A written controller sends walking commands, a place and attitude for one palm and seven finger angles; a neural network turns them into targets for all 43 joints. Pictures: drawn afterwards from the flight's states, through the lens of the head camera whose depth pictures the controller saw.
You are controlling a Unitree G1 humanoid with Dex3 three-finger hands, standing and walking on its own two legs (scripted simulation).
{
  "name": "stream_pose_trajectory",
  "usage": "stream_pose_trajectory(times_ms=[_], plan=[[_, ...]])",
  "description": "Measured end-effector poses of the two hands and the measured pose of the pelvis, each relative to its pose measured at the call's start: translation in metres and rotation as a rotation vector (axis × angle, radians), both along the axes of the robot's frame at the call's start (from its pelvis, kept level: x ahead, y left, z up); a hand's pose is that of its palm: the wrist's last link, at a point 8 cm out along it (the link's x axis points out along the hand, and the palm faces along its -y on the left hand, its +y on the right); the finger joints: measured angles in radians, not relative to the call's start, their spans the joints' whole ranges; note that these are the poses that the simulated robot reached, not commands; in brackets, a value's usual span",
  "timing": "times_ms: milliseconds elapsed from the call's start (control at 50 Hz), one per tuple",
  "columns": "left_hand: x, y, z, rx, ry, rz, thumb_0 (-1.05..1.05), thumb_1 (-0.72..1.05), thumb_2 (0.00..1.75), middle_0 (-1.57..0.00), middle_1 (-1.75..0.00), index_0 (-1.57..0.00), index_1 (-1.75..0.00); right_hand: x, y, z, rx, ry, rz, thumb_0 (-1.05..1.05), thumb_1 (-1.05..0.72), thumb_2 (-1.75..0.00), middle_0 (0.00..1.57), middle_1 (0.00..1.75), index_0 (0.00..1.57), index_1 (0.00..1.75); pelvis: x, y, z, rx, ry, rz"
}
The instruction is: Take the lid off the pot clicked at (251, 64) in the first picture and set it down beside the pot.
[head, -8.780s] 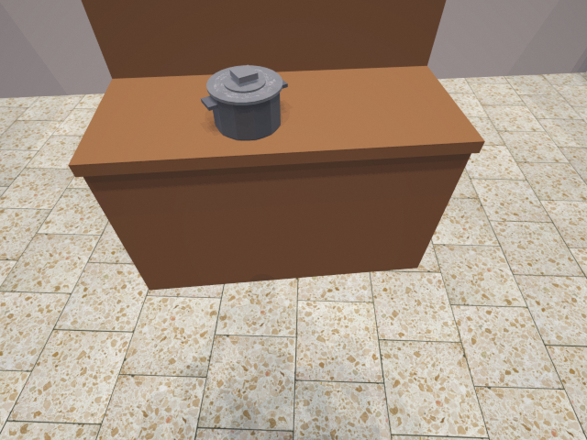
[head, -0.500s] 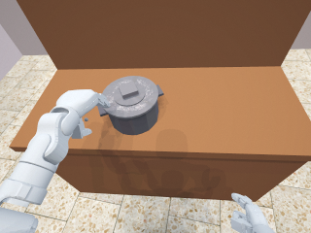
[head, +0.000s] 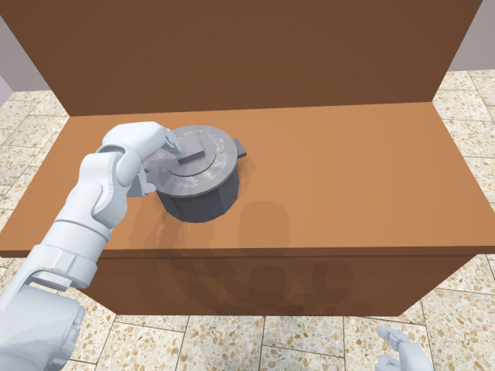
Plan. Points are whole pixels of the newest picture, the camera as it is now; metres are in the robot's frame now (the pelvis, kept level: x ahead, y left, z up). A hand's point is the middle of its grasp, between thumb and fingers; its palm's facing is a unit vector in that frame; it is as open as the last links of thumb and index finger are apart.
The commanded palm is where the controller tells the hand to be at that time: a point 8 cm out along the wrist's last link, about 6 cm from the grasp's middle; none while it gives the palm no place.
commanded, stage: move the open hand above the knob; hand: left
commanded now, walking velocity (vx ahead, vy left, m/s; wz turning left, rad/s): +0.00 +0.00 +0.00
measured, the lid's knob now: (187, 149) +0.52 +0.15 +0.04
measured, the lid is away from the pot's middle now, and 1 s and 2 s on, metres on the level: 0.00 0.00 0.00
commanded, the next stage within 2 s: lower the open fingers around the knob in 1.22 s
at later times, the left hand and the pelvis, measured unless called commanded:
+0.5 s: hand (172, 139) +0.48 +0.15 +0.11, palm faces -0.34 -0.05 -0.94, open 10.3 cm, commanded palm +0.49 +0.15 +0.17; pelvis +0.01 +0.01 +0.00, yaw -1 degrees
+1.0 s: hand (176, 134) +0.49 +0.15 +0.10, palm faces -0.36 -0.07 -0.93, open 10.3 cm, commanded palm +0.49 +0.15 +0.17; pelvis +0.01 +0.01 +0.00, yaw -2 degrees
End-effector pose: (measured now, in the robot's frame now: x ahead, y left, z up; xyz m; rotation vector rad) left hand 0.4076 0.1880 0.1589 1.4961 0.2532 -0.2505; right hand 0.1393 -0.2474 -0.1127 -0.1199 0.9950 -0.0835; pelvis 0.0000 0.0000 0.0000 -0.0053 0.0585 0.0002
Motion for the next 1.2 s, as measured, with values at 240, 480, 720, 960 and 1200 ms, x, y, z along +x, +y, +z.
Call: stream_pose_trajectory(times_ms=[240, 480, 720, 960, 1200], plan=[[0.027, -0.012, -0.001, 0.011, 0.02, 0.015, 0.0, -0.26, 1.3, -0.81, -0.09, -0.81, -0.08, -0.011, 0.003, -0.005, -0.003, 0.041, -0.026, 0.01, -0.91, -0.9, 0.2, 0.3, 0.2, 0.3, 0.002, 0.004, -0.001, -0.001, 0.025, 0.003], [0.065, -0.032, 0.006, 0.005, 0.028, 0.008, 0.0, -0.26, 1.3, -0.81, -0.09, -0.81, -0.08, -0.054, 0.001, -0.014, -0.023, 0.14, -0.105, 0.01, -0.91, -0.9, 0.2, 0.3, 0.2, 0.3, 0.006, 0.009, -0.003, 0.0, 0.063, -0.013], [0.086, -0.05, 0.004, -0.009, 0.022, 0.013, 0.0, -0.26, 1.3, -0.81, -0.09, -0.81, -0.08, -0.095, -0.003, -0.019, -0.037, 0.226, -0.179, 0.01, -0.91, -0.9, 0.2, 0.3, 0.2, 0.3, 0.012, 0.012, -0.003, 0.001, 0.094, -0.037], [0.088, -0.038, 0.001, -0.002, 0.042, 0.049, 0.0, -0.26, 1.3, -0.81, -0.09, -0.81, -0.08, -0.082, -0.006, -0.014, -0.052, 0.188, -0.179, 0.01, -0.91, -0.9, 0.2, 0.3, 0.2, 0.3, 0.014, 0.01, -0.003, -0.002, 0.097, -0.035], [0.077, -0.034, 0.004, 0.001, 0.028, 0.026, 0.0, -0.26, 1.3, -0.81, -0.09, -0.81, -0.08, -0.051, -0.005, -0.009, -0.053, 0.129, -0.133, 0.01, -0.91, -0.9, 0.2, 0.3, 0.2, 0.3, 0.013, 0.01, -0.003, -0.003, 0.084, -0.019]])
